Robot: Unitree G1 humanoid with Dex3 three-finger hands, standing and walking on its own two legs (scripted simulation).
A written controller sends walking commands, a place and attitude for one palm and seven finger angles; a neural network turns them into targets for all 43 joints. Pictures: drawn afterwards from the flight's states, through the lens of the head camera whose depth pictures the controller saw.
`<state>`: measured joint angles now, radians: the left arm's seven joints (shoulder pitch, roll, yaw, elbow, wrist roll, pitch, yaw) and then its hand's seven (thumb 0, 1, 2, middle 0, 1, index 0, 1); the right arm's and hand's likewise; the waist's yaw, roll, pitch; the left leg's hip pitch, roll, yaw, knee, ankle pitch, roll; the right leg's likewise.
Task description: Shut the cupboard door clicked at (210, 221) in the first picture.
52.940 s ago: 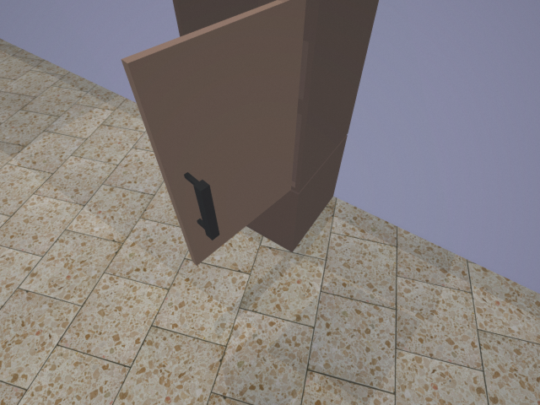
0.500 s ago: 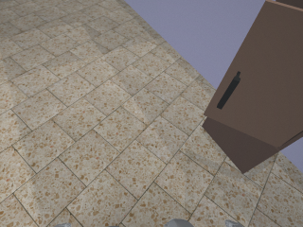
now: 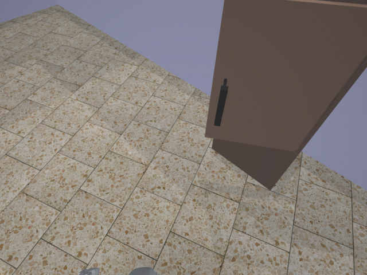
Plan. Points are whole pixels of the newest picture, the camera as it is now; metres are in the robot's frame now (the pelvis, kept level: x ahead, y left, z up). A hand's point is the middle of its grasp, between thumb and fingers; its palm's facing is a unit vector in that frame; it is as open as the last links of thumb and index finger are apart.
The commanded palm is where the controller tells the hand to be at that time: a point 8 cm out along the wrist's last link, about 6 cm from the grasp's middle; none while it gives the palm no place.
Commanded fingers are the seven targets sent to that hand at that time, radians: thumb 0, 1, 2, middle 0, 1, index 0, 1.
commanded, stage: turn to face it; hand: left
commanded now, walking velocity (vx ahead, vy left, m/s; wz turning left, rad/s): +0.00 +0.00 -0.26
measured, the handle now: (221, 103) +0.68 -0.11 -0.09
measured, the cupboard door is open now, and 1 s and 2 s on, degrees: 32 32 32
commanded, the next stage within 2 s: take the last steps up to it in 0.10 s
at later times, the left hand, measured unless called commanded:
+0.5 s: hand out of the picture +0.13 +0.17 -0.16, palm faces -0.15 -0.96 -0.23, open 7.4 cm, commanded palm none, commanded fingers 0.00 0.90 0.90 -0.20 -0.30 -0.20 -0.30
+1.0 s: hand (151, 221) +0.27 +0.10 -0.17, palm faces -0.24 -0.96 -0.16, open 7.4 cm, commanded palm none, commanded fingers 0.00 0.90 0.90 -0.20 -0.30 -0.20 -0.30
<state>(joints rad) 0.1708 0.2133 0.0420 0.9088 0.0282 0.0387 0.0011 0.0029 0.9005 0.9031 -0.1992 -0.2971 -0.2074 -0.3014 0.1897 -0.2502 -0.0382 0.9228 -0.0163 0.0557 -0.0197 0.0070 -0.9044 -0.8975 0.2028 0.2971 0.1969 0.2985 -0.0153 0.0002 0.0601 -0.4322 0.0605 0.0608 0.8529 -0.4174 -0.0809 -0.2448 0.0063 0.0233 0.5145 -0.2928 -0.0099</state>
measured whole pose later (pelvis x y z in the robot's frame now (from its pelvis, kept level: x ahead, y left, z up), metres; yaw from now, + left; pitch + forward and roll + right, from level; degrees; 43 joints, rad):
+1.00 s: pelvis +0.17 -0.07 +0.01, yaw -14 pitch +1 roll -2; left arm 0.19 0.22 0.07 1.00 0.03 0.04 -0.04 0.01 0.91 0.90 -0.19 -0.30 -0.20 -0.30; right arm 0.25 -0.17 -0.02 1.01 -0.04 -0.03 -0.03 0.00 -0.90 -0.90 0.21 0.30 0.20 0.30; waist -0.01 -0.02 0.07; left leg -0.26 0.11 0.18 0.49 -0.24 0.01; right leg -0.51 -0.06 -0.01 1.05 -0.33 0.00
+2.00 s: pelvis +0.21 -0.06 +0.00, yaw -16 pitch +0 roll +1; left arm 0.30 0.16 -0.01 1.00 0.02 0.02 0.03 0.01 0.90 0.90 -0.20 -0.30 -0.20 -0.30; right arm 0.27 -0.21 -0.01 0.96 -0.02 0.00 -0.02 -0.01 -0.93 -0.90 0.21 0.30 0.20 0.30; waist 0.00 0.05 0.01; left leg -0.22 -0.07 0.15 0.43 -0.23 0.10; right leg -0.27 -0.03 0.01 0.53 -0.26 0.00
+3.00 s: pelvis +0.24 -0.13 +0.00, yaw -12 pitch +0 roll +1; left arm 0.29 0.13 -0.01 1.12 0.02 0.01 0.04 0.01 0.91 0.90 -0.20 -0.30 -0.20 -0.30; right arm 0.26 -0.13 0.00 1.15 -0.02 -0.01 -0.05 0.00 -0.91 -0.90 0.20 0.30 0.20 0.30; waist -0.01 -0.01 0.04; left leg -0.15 -0.02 0.07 0.41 -0.26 0.02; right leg -0.16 0.02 -0.07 0.46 -0.30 -0.06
